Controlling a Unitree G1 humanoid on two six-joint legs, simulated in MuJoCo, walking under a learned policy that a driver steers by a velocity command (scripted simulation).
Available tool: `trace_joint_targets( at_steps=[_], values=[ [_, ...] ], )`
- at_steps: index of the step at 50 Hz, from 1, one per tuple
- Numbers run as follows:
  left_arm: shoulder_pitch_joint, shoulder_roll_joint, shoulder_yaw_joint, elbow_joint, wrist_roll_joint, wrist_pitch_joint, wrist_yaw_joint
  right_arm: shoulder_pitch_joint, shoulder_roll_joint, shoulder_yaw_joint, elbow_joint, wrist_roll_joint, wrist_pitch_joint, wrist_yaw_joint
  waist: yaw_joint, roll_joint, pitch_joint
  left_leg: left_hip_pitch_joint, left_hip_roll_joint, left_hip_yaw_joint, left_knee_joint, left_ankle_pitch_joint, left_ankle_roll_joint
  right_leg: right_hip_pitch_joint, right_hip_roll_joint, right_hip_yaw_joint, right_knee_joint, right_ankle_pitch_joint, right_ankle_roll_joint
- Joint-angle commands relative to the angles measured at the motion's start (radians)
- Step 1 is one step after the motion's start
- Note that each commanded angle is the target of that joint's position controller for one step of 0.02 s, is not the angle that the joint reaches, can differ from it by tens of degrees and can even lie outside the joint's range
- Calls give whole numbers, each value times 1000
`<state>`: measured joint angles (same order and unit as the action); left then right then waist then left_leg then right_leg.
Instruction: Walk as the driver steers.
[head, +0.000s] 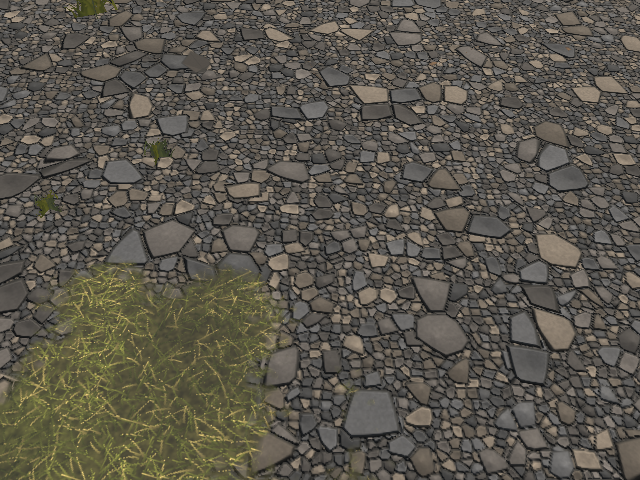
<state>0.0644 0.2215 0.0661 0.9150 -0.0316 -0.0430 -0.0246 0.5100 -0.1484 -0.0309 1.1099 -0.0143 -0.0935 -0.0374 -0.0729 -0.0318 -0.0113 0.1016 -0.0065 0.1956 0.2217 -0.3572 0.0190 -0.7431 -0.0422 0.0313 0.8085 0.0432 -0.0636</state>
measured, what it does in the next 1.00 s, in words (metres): walks ahead, turning right: right foot, then left foot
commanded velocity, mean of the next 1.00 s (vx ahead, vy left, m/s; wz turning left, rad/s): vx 0.49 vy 0.00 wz -0.40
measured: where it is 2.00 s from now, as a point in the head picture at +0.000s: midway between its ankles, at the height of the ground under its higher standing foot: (389, 244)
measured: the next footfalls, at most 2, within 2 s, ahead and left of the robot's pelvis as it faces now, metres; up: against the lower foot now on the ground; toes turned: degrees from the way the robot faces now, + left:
right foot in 0.16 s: +0.26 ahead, -0.11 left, +0.00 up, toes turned -7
left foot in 0.62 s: +0.57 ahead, +0.02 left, +0.00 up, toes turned -23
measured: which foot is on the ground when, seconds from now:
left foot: down 0.00-0.16, up 0.18-0.60, down 0.62-1.00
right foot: up 0.00-0.14, down 0.16-0.64, up 0.66-1.00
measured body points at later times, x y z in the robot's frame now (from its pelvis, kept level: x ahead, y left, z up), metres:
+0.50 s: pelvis +0.28 -0.04 +0.01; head +0.31 -0.06 +0.46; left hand +0.40 +0.21 -0.11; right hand +0.43 -0.34 -0.08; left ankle +0.52 +0.09 -0.68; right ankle +0.22 -0.10 -0.73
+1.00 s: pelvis +0.55 -0.09 +0.01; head +0.58 -0.10 +0.46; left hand +0.84 +0.04 -0.08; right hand +0.43 -0.34 -0.12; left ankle +0.53 +0.04 -0.73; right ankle +0.64 -0.31 -0.69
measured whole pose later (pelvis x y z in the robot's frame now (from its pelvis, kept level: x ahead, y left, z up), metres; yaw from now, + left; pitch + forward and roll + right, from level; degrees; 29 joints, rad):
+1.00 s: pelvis +0.55 -0.09 +0.01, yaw -24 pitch +3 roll +1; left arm 0.08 0.26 0.04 0.74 -0.01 -0.08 -0.01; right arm 0.40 -0.26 -0.05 0.89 0.02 -0.09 0.01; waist -0.10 -0.04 0.00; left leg -0.05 -0.04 0.03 0.23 -0.23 0.03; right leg -0.64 -0.09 0.04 0.64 0.00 -0.01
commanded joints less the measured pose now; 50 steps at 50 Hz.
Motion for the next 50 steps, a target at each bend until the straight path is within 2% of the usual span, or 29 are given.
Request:
trace_joint_targets(
  at_steps=[1, 3, 5, 6, 7, 8, 9, 10, 11, 12, 13, 14, 16, 19, 22, 24, 27, 29, 30, 31, 32, 33, 34, 36, 37, 40, 44, 47, 50],
  values=[
    [-206, 0, -19, -131, 0, -15, -24, 38, -166, -30, -28, 11, -5, -10, 1, 99, 173, -82, 261, -33, -74, 551, 63, -26, 4, -71, -95, 5, -19],
    [-228, 11, -16, -157, 1, -20, -37, 24, -188, -35, -35, 13, 2, -9, 21, 110, 159, -45, 275, 8, 4, 791, 60, 49, 35, -130, -135, -65, -52],
    [-170, 50, 2, -164, 5, -20, -46, 4, -226, -46, -51, 20, 10, -16, 83, 169, 86, 0, 290, 32, 177, 1189, 56, 190, 100, -194, -126, -180, -92],
    [-50, 93, 23, -144, 4, -18, -48, -15, -249, -53, -62, 19, 16, -18, 149, 198, 19, -16, 296, 28, 342, 1310, 56, 338, 131, -199, -136, -214, -118],
    [134, 158, 56, -100, 1, -14, -41, -60, -263, -55, -83, 23, 14, -13, 245, 192, -73, -115, 270, 27, 568, 1268, 39, 597, 147, -163, -230, -146, -160],
    [284, 233, 83, -68, -1, -3, -19, -78, -241, -49, -116, 12, -1, -3, 289, 68, -174, -407, 205, 6, 911, 775, 3, 921, -4, 110, -268, -178, -222],
    [262, 315, 86, -96, 10, -8, -15, 32, -92, -4, -168, 12, -43, 33, 146, -175, -343, -795, -26, -151, 1292, -199, -37, 1232, -308, 763, -399, -295, -447],
    [331, 237, 67, -73, 30, -7, -7, -117, -168, -26, -206, 52, -95, 53, 223, -95, -364, -917, -4, -340, 1336, -159, 5, 1217, -289, 814, -543, -421, -404],
    [259, 169, 51, -74, 27, -22, -4, -217, -214, -37, -248, 78, -104, 50, 197, -67, -189, -975, 47, -319, 1271, -73, 32, 1072, -249, 639, -556, -364, -342],
    [138, 132, 38, -106, 16, -37, -13, -237, -212, -42, -252, 62, -99, 35, 123, 68, -86, -906, 91, -309, 1164, -1, 30, 860, -195, 506, -569, -238, -296],
    [66, 106, 27, -127, 16, -46, -15, -220, -219, -55, -244, 37, -80, 21, 74, 89, -54, -809, 122, -304, 1087, 30, 17, 703, -153, 409, -579, -136, -266],
    [36, 104, 23, -141, 22, -48, -13, -186, -214, -60, -247, 25, -59, 18, 37, 78, -37, -727, 144, -309, 1041, 38, 4, 589, -122, 349, -589, -89, -256],
    [55, 116, 21, -139, 13, -47, 2, -198, -190, -61, -277, 13, -35, 14, 16, 41, -12, -675, 152, -277, 938, 53, -30, 459, -92, 285, -611, -43, -256],
    [130, 170, 32, -134, 16, -47, 27, -347, -176, -54, -342, -8, -25, 5, 54, 0, 28, -686, 121, -238, 706, 231, -71, 372, -45, 227, -619, -32, -240],
    [205, 180, 36, -126, 5, -39, 34, -486, -147, -37, -385, 2, -28, 10, 114, -22, 31, -631, 56, -227, 429, 420, -67, 381, -4, 207, -581, -104, -185],
    [243, 183, 37, -117, 1, -35, 33, -539, -160, -34, -407, 16, -31, 21, 141, -43, 17, -605, 29, -233, 349, 458, -67, 426, -22, 248, -553, -138, -171],
    [279, 169, 31, -109, -1, -27, 37, -564, -205, -42, -435, 23, -46, 40, 140, -59, -6, -598, 20, -261, 274, 388, -46, 552, -73, 339, -457, -164, -161],
    [290, 169, 31, -108, 9, -20, 44, -523, -222, -47, -431, 23, -62, 52, 112, -88, -19, -535, 18, -247, 238, 319, -12, 609, -97, 373, -397, -127, -144],
    [284, 156, 25, -111, 14, -19, 44, -447, -235, -55, -411, 18, -67, 51, 70, -94, -46, -431, 10, -229, 202, 310, 18, 613, -71, 361, -334, -46, -124],
    [269, 118, 10, -124, 22, -24, 39, -318, -276, -69, -390, 0, -73, 47, 10, -69, -144, -224, 86, -290, 232, 316, 74, 555, -22, 308, -159, -2, -93],
    [346, 67, -7, -139, 14, -36, 34, -154, -362, -92, -367, -19, -71, 41, -8, 116, -301, 151, 290, -592, 231, 264, 207, 280, 96, 183, 169, -182, -23],
    [426, 76, -14, -130, -10, -45, 32, -62, -362, -103, -310, 5, -54, 50, -1, 373, -363, 289, 438, -971, 112, 22, 314, 32, 141, 127, 418, -609, 14],
    [362, 173, 6, -131, -19, -49, 32, -112, -266, -75, -336, 23, -50, 51, -18, 233, -224, 204, 407, -943, 74, -142, 272, -76, 86, 180, 511, -574, 8],
    [201, 171, 7, -169, 8, -48, 31, -232, -215, -54, -355, 14, -34, 50, 10, 84, -34, -56, 313, -681, 34, 3, 213, -71, 11, 113, 471, -418, 10],
    [184, 160, 11, -174, 22, -46, 31, -265, -195, -45, -356, 9, -33, 54, 38, 82, 0, -140, 276, -608, 9, 101, 201, -32, -27, 99, 401, -370, 10],
    [212, 102, 1, -172, 21, -36, 27, -258, -196, -43, -338, 14, -36, 60, 72, 122, -1, -239, 221, -474, -50, 270, 206, 57, -59, 47, 285, -321, 27],
    [93, 75, -15, -212, 29, -40, 25, -209, -252, -57, -312, 23, -26, 48, 47, 102, 10, -241, 209, -363, -85, 391, 205, 61, -67, 15, 27, -146, 53],
    [-1, 71, -21, -230, 21, -45, 16, -164, -267, -58, -292, 32, -16, 43, 14, 113, 27, -249, 185, -298, -81, 382, 178, 133, -36, -15, -149, -16, 58],
    [-87, 83, -21, -261, 11, -49, 3, -105, -274, -57, -264, 38, -5, 44, -12, 119, 50, -193, 219, -308, -60, 358, 172, 148, -18, -22, -229, -6, 49]
  ],
)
